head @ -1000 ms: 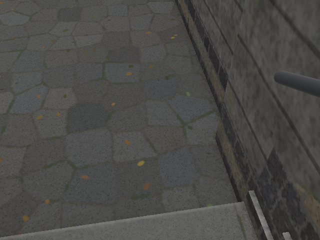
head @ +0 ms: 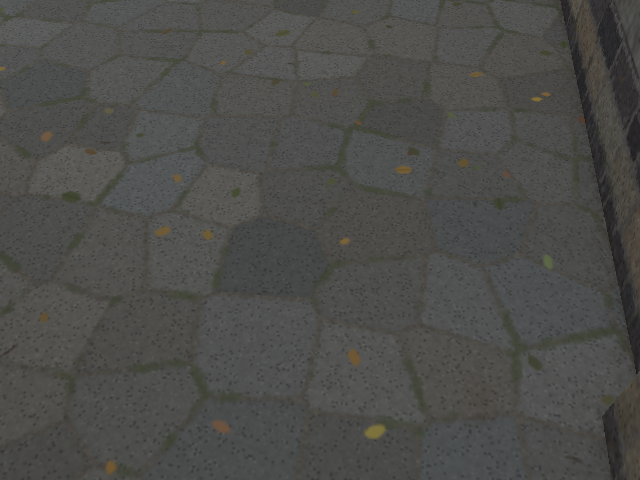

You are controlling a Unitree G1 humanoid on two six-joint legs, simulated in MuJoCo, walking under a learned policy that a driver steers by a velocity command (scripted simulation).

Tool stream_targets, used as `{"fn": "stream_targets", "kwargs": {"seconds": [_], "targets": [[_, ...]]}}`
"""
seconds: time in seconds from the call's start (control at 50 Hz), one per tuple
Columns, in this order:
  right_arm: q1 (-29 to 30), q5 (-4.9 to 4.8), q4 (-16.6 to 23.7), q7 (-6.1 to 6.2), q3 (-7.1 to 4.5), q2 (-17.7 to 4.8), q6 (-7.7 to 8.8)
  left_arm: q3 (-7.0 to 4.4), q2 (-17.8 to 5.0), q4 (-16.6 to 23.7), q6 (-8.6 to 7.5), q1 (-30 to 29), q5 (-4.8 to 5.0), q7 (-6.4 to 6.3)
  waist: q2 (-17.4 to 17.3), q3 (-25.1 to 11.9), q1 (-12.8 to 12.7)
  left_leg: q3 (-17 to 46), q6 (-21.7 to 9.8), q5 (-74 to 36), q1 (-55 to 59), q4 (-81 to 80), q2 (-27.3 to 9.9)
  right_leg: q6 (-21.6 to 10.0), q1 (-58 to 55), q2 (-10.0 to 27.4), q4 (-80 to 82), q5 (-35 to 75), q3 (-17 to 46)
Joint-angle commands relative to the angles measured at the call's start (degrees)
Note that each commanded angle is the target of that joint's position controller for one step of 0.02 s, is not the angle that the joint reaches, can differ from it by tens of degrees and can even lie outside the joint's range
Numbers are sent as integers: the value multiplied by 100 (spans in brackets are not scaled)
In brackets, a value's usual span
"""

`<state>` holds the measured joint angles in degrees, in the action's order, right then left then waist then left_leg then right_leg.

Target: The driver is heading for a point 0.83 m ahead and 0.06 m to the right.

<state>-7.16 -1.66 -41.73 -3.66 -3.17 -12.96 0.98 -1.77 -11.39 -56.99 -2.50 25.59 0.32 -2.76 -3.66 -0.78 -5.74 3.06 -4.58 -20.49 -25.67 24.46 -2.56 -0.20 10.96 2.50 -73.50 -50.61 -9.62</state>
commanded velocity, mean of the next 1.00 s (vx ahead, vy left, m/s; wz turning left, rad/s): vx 0.50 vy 0.00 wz -0.15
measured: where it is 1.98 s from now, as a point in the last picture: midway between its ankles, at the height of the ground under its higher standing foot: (404, 403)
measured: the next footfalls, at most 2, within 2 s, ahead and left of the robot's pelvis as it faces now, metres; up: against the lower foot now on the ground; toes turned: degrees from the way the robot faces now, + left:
right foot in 0.60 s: +0.53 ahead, -0.12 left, -0.18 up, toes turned -4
left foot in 1.04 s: +0.86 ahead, -0.01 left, -0.18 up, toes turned -12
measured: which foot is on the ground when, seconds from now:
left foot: down 0.00-0.60, up 0.62-1.00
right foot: down 0.00-0.02, up 0.04-0.58, down 0.60-1.00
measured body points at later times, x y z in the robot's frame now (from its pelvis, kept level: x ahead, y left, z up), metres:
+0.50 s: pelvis +0.29 +0.01 -0.12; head +0.30 +0.01 +0.33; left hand +0.46 +0.25 -0.23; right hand +0.29 -0.25 -0.26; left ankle +0.11 +0.10 -0.78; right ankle +0.46 -0.13 -0.83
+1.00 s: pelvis +0.63 -0.06 -0.23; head +0.66 -0.06 +0.22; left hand +0.72 +0.19 -0.36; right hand +0.80 -0.33 -0.30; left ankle +0.82 +0.02 -0.93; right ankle +0.49 -0.12 -0.96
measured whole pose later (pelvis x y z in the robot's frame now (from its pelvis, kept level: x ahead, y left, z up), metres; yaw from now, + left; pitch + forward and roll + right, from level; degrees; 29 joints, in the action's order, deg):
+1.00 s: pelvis +0.63 -0.06 -0.23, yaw -13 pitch +4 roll -1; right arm -2.8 0.0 -39.0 -0.9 -2.1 -13.5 5.7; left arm -2.9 -13.7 -48.0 -2.6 17.7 1.0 -1.0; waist -1.0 0.0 -4.2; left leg 0.7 -2.2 -1.8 -36.3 33.4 -1.3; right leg -5.7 3.6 -8.3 -23.3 -22.3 7.3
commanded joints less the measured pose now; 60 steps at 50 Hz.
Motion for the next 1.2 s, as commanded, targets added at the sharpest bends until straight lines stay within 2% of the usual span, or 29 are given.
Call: {"fn": "stream_targets", "kwargs": {"seconds": [0.02,0.04,0.06,0.1,0.12,0.16,0.2,0.24,0.28,0.34,0.48,0.54,0.58,0.6,0.62,0.64,0.68,0.7,0.72,0.76,0.84,0.96,1.04,1.06,1.08,1.1,1.12,1.16,1.2], "targets": [[-2932,96,-907,93,-315,-910,-15,-212,-798,-106,-155,183,-74,103,-1056,-338,1484,-12,-735,-1924,4168,187,-231,-158,2651,40,-3692,2088,459],[-2889,167,-894,97,-190,-996,-12,-70,-371,-65,-265,1221,59,230,-1873,-1353,959,977,-1379,-2567,5798,2222,-1067,87,4591,-82,-5341,-427,1118],[-2940,-35,-806,125,-197,-857,-70,-120,-757,130,-383,968,118,291,-1625,-2130,1304,1630,-1707,-1097,5835,1814,-1392,164,4892,155,-4925,-241,1598],[-1627,58,-573,171,-205,-861,-33,-200,-849,923,-257,-916,284,-69,587,-628,966,3073,-1456,3605,3123,-462,-1561,26,5062,346,-3463,1824,1098],[-889,154,-387,162,-132,-772,162,-201,-633,919,-179,-734,359,-150,356,-323,454,3399,-1472,3675,1900,-337,-1825,-83,4690,510,-2292,3166,1602],[-397,131,-239,159,19,-317,358,-253,-510,697,-80,-363,11,-97,423,288,83,2208,-1121,2528,189,-153,-1091,127,3736,661,-534,4078,1722],[-875,165,-527,381,-70,-588,339,-259,-342,843,-37,-562,-194,-24,-64,-8,164,1939,-1323,1546,329,-227,-956,337,3449,671,181,4269,1688],[-1182,253,-645,431,-145,-665,392,-336,-603,780,-19,-360,-60,127,155,-325,178,1801,-1362,827,1068,97,-1142,241,3880,677,82,4942,1880],[-1325,98,-740,516,-100,-424,540,-437,-878,1049,-136,-1135,28,266,113,20,437,1353,-859,1816,1474,377,-852,-15,4377,579,1737,6336,2266],[-1489,77,-908,667,-41,-424,522,-302,-391,1255,-215,-1835,-152,437,206,192,594,294,-487,3662,-81,456,-255,-129,2262,45,3356,8885,1486],[-2375,58,-1030,712,-18,-260,409,-90,-264,1871,-191,-3213,44,746,121,855,1418,632,-530,3001,2093,2323,-894,-205,4162,-92,4465,7541,1709],[-2105,67,-870,653,-27,-549,296,-45,-300,1776,-201,-2907,96,841,41,797,1234,657,-430,2199,1866,2786,-958,-330,3193,6,4841,7074,1344],[-1906,126,-849,503,-23,-671,292,-173,-556,1289,-193,-1559,53,754,67,249,601,110,-298,579,1389,4078,-725,-611,1075,-357,5172,6510,679],[-1807,185,-1090,470,-77,-650,421,-338,-925,774,-157,-275,97,729,232,-168,-34,35,-148,1831,395,6062,-312,-1033,-821,98,5573,7703,1311],[-1424,431,-939,409,-3,-199,564,-409,-1426,370,-133,902,37,692,1462,-563,-417,-682,302,6374,-1452,8765,544,-1290,-2749,534,4393,10348,1581],[-2429,162,-670,338,98,-260,685,-391,-1519,397,-162,794,-41,613,2050,-1934,62,120,536,6764,-3002,9393,232,-2019,-4877,1345,2915,10868,2818],[-1211,-88,-11,326,93,-696,781,-470,-1423,868,64,447,58,393,1185,-2307,-346,324,552,5726,-3923,8057,-61,-2339,-4790,1433,4359,5950,4030],[-822,22,57,471,67,-628,663,-435,-1273,1083,132,-347,76,349,157,-1670,29,-12,569,5014,-3590,7808,-94,-2049,-3324,1283,5199,4146,4419],[-974,-121,125,531,-8,-796,653,-404,-1373,1336,14,-843,-40,290,316,-1422,463,462,538,3865,-3297,6753,-268,-2259,-2196,1700,5345,4060,5008],[-1009,196,55,620,-93,-756,480,-302,-954,1543,-72,-1594,4,286,128,-238,918,399,935,3670,-2066,5062,-548,-2006,143,1033,5460,6147,3822],[-231,263,357,497,54,-241,569,-280,-925,1350,-96,-1047,148,81,691,-346,550,-125,982,1986,-649,2069,-247,-1463,685,158,5482,7152,2359],[925,143,747,250,49,-352,539,-294,-967,1000,-45,-297,62,174,606,55,-4,-274,143,1665,-1164,940,103,-1020,-842,671,5289,6859,2411],[-520,317,468,192,-98,-656,643,-256,-968,1075,-29,-808,22,186,693,-541,979,-370,-320,1146,1146,311,515,-632,-508,218,3525,9130,2065],[-1509,414,265,233,-203,-1131,664,-188,-810,1243,-106,-938,-110,216,135,-1310,1302,657,-798,-1375,3104,686,-497,-378,722,-225,1881,7341,1893],[-1803,385,167,207,-185,-1249,617,-42,-397,1028,-200,176,-82,316,-1266,-2353,987,2671,-1971,-3088,4849,747,-2255,122,2248,-969,-260,1506,1677],[-1802,252,229,247,-174,-961,519,-162,-1057,955,-203,83,-4,380,-566,-2617,1179,3074,-1811,-1911,4744,457,-2079,83,2484,-742,-396,1373,2131],[-1059,191,379,293,-125,-849,455,-228,-1183,1171,-124,-620,96,350,-244,-1615,1062,2408,-1482,-1417,3940,303,-1817,182,2857,-420,-244,1771,1891],[-353,207,486,288,0,-547,365,-217,-982,1316,61,-1206,4,245,506,-670,761,1638,-1107,-869,2238,-136,-1286,249,2577,-94,517,2223,1575],[-25,298,494,243,27,-480,335,-189,-685,1223,211,-844,-37,188,134,-578,370,1086,-942,-793,1132,-487,-889,319,1531,16,1351,2635,1446]]}}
